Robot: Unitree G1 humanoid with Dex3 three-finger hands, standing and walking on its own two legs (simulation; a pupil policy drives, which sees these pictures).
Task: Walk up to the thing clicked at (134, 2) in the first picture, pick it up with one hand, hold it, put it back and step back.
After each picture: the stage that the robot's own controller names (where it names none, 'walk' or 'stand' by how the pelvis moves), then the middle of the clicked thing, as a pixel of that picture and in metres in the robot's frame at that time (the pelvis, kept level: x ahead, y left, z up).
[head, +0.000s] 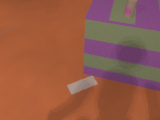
stand; (130, 8) +1.01 -0.29 -0.06
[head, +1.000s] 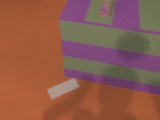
rise first; (106, 7) +0.95 -0.07 -0.03
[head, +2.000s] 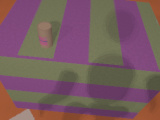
walk; (45, 35) +0.64 +0.21 -0.03
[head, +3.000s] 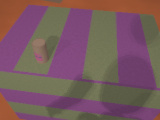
stand; (40, 51) +0.59 +0.24 -0.06
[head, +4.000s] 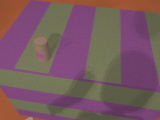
stand; (42, 49) +0.59 +0.23 -0.06
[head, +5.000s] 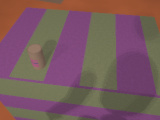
stand; (37, 57) +0.56 +0.25 -0.06
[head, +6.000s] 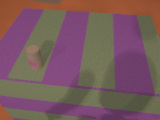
stand; (34, 57) +0.55 +0.26 -0.06
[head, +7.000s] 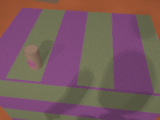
rise first; (33, 57) +0.55 +0.27 -0.06
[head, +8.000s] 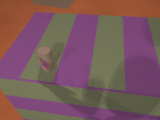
rise first; (46, 59) +0.56 +0.25 -0.06
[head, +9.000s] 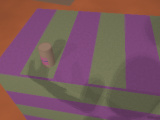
go down; (46, 55) +0.57 +0.24 -0.05
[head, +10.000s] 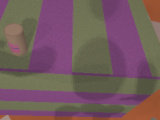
go down; (16, 40) +0.54 +0.24 -0.01
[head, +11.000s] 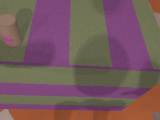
approach; (10, 31) +0.55 +0.24 +0.01
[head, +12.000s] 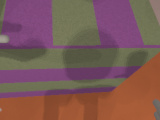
close; out of the picture +0.59 +0.25 +0.05
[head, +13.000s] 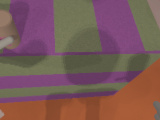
lift; (5, 31) +0.51 +0.19 +0.04
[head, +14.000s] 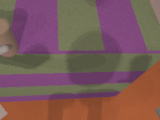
lift; (3, 39) +0.48 +0.21 +0.04
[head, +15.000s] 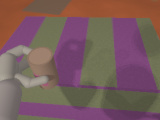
lift; (44, 69) +0.32 +0.13 +0.17
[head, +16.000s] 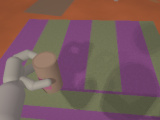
hold; (48, 73) +0.32 +0.13 +0.15
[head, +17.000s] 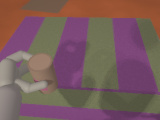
hold; (44, 74) +0.32 +0.14 +0.14
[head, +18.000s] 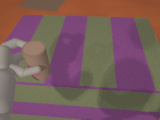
crouch; (37, 61) +0.37 +0.16 +0.15
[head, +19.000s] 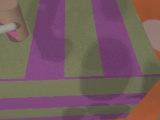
lower; (13, 21) +0.50 +0.18 +0.16
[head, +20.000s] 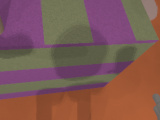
lower; out of the picture +0.55 +0.20 +0.05
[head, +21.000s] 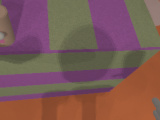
lower; out of the picture +0.52 +0.19 +0.04
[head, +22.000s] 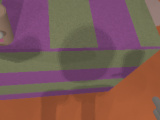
lower; out of the picture +0.52 +0.19 +0.04
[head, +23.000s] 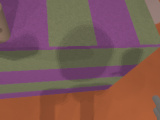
lower; out of the picture +0.53 +0.20 +0.04
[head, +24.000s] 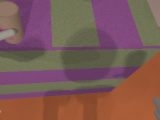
open; (10, 24) +0.53 +0.16 +0.04
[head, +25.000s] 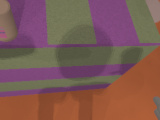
rise; (2, 21) +0.53 +0.17 +0.04
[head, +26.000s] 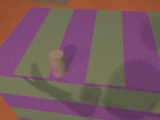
sink last; (57, 63) +0.50 +0.16 -0.01
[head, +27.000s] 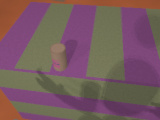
stand; (59, 57) +0.52 +0.16 -0.02
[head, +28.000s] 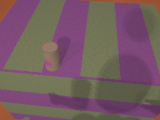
stand; (51, 56) +0.50 +0.16 -0.01
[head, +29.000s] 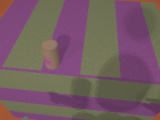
stand; (51, 54) +0.50 +0.16 +0.00
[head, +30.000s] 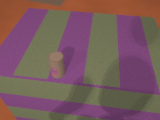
stand; (57, 65) +0.51 +0.15 -0.05
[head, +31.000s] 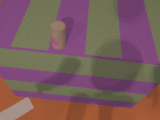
walk; (58, 35) +0.59 +0.11 -0.04
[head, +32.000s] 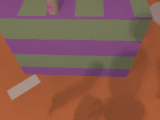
walk; (52, 2) +0.87 +0.22 -0.03
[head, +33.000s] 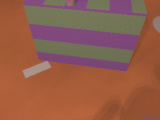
stand; out of the picture +1.18 +0.14 -0.04
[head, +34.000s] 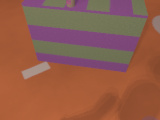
stand; out of the picture +1.15 +0.14 -0.06
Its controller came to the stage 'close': yes
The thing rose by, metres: 0.23
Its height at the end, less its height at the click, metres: +0.00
